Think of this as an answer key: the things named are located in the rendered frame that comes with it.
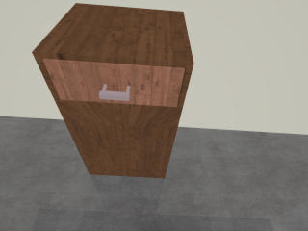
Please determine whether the handle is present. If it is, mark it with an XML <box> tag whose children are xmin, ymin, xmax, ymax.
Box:
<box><xmin>98</xmin><ymin>84</ymin><xmax>130</xmax><ymax>101</ymax></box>

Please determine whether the drawer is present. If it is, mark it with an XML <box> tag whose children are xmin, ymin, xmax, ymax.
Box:
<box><xmin>43</xmin><ymin>59</ymin><xmax>185</xmax><ymax>107</ymax></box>

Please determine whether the cabinet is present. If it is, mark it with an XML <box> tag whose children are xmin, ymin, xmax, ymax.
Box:
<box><xmin>32</xmin><ymin>3</ymin><xmax>194</xmax><ymax>179</ymax></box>

